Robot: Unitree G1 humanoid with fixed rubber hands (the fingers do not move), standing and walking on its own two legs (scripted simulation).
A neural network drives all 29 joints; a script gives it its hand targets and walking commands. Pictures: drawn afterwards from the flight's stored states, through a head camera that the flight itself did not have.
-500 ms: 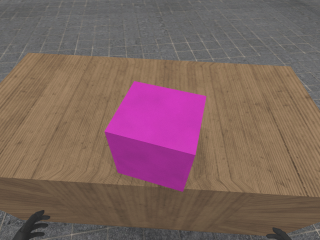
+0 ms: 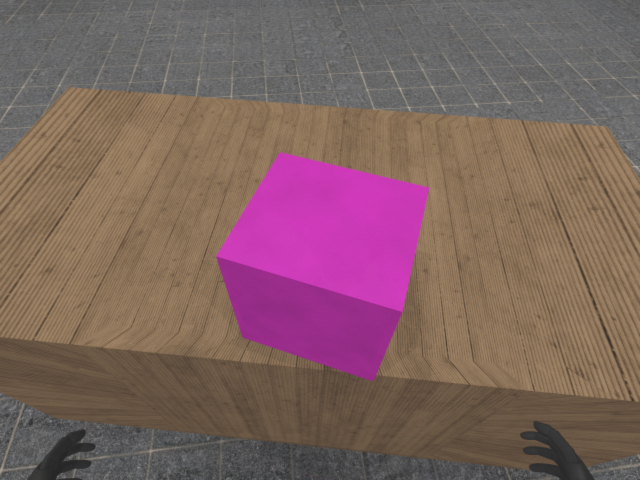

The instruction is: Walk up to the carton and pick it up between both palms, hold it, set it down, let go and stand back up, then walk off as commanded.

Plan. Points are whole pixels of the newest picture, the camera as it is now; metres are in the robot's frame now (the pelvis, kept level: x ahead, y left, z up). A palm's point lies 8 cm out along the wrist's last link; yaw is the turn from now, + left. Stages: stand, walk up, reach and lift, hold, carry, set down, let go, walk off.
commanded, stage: reach and lift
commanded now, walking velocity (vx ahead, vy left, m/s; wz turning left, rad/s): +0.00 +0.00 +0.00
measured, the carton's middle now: (327, 269) +0.40 -0.01 -0.01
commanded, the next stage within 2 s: none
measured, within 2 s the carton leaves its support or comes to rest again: neither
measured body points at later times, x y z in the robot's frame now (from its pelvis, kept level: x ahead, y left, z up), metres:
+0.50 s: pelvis +0.03 +0.01 +0.00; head +0.05 +0.04 +0.45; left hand +0.21 +0.32 -0.07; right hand +0.18 -0.26 -0.06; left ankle +0.02 +0.13 -0.74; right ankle +0.03 -0.11 -0.74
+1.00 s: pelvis +0.03 +0.02 +0.01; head +0.03 +0.05 +0.45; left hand +0.22 +0.28 -0.05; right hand +0.18 -0.23 -0.04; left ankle +0.02 +0.13 -0.74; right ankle +0.03 -0.11 -0.74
